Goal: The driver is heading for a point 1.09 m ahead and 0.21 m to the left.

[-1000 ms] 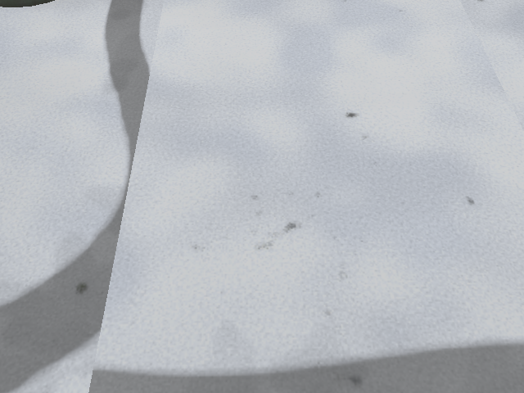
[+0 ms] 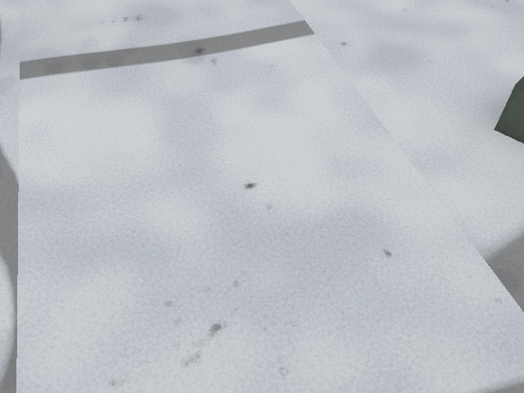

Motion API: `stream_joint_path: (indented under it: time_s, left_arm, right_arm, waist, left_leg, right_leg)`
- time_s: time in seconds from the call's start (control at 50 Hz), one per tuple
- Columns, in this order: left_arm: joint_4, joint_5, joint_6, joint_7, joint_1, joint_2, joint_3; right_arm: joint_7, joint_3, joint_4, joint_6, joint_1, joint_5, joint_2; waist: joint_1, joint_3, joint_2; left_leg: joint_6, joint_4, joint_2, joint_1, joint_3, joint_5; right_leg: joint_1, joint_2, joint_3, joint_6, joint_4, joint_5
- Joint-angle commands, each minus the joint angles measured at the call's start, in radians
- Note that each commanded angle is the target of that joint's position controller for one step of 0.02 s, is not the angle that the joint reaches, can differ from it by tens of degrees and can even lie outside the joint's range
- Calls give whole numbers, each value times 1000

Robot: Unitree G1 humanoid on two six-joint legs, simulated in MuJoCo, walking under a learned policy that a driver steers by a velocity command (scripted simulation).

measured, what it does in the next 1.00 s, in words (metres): walks ahead: right foot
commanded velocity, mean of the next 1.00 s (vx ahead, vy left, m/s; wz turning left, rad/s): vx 0.28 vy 0.00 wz -0.01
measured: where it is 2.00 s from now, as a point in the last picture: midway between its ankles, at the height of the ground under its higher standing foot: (268, 274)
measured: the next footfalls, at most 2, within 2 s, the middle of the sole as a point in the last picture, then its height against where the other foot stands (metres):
right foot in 0.98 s outside the picture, level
left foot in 1.56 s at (243, 311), level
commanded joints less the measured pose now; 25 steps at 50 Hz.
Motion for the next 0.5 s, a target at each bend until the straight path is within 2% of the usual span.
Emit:
stream_joint_path:
  time_s: [0.02,0.08,0.12,0.14,0.22,0.24,0.28,0.3,0.32,0.34,0.36,0.38,0.42,0.44,0.46,0.48,0.5]
  left_arm:
    - [32,-11,-27,15,80,84,14]
    - [42,-9,-35,27,55,90,16]
    - [52,-9,-35,28,58,79,14]
    - [54,-9,-36,32,55,66,10]
    - [69,-9,-36,35,72,64,8]
    - [82,-5,-35,36,99,59,3]
    - [79,-2,-26,36,125,100,19]
    - [74,3,-20,34,146,114,27]
    - [74,6,-18,32,183,128,35]
    - [75,9,-19,31,206,143,43]
    - [73,10,-23,30,216,134,46]
    - [66,15,-29,30,215,127,48]
    - [53,13,-44,29,191,129,54]
    - [43,6,-50,28,161,121,54]
    - [32,-3,-60,28,117,131,58]
    - [21,-7,-67,27,99,119,57]
    - [5,-6,-81,22,81,85,49]
  right_arm:
    - [-5,-39,-21,-15,30,4,-126]
    - [-7,-36,5,-11,40,0,-113]
    - [-7,-35,23,-8,51,1,-111]
    - [-8,-41,29,-9,49,-4,-124]
    - [-9,-37,64,-7,66,-3,-110]
    - [-11,-36,68,-2,71,-8,-105]
    - [-8,-44,65,9,68,-12,-119]
    - [-3,-44,56,12,50,-16,-113]
    - [3,-41,38,11,14,-20,-94]
    - [7,-36,17,4,-15,-23,-70]
    - [8,-35,-1,-6,-39,-26,-67]
    - [12,-38,-11,-17,-43,-23,-76]
    - [22,-44,-21,-41,-21,-16,-87]
    - [24,-47,-13,-49,15,-12,-82]
    - [23,-52,24,-56,119,-10,-72]
    - [18,-62,73,-59,239,-7,-75]
    - [7,-78,105,-67,354,-15,-116]
  waist:
    - [-12,15,16]
    - [-24,9,-3]
    - [-27,13,-7]
    - [-32,24,-15]
    - [-29,39,-12]
    - [-31,23,-13]
    - [-21,49,-50]
    - [-6,93,-72]
    - [20,142,-116]
    - [35,187,-164]
    - [46,210,-175]
    - [44,206,-166]
    - [17,189,-150]
    - [-11,173,-136]
    - [-69,150,-114]
    - [-116,115,-65]
    - [-163,76,63]
  left_leg:
    - [10,-72,115,104,-121,133]
    - [17,-51,119,110,-114,182]
    - [13,-49,115,101,-107,157]
    - [5,-60,111,91,-104,124]
    - [-8,-67,106,75,-101,93]
    - [-7,-61,94,86,-90,20]
    - [12,27,36,21,-45,-240]
    - [19,77,13,-65,-30,-329]
    - [18,156,-12,-166,2,-330]
    - [15,233,-20,-248,47,-274]
    - [18,294,11,-297,35,-235]
    - [23,327,30,-328,15,-245]
    - [38,260,47,-292,8,-247]
    - [44,188,33,-188,26,-202]
    - [53,86,10,8,48,-110]
    - [45,20,-32,200,65,-79]
    - [52,-77,61,367,-82,-152]
  right_leg:
    - [-119,-62,41,-26,-73,116]
    - [-111,-70,52,-42,-91,147]
    - [-106,-72,56,-48,-94,145]
    - [-103,-71,55,-45,-96,149]
    - [-96,-74,60,-52,-102,145]
    - [-102,-72,51,-53,-106,47]
    - [-142,-58,82,-99,-114,-298]
    - [-155,-82,137,-132,-150,-458]
    - [-138,-137,225,-168,-208,-560]
    - [-112,-209,315,-206,-258,-593]
    - [-105,-260,370,-236,-289,-557]
    - [-77,-276,378,-249,-297,-491]
    - [-55,-263,318,-242,-263,-365]
    - [-96,-232,256,-221,-237,-301]
    - [-200,-197,192,-194,-183,-249]
    - [-295,-147,137,-173,-94,-196]
    - [-407,-69,41,-141,117,-130]
Over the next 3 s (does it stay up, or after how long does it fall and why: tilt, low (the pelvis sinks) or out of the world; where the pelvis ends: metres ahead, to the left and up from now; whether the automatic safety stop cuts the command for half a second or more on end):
stays up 1.04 0.12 0.00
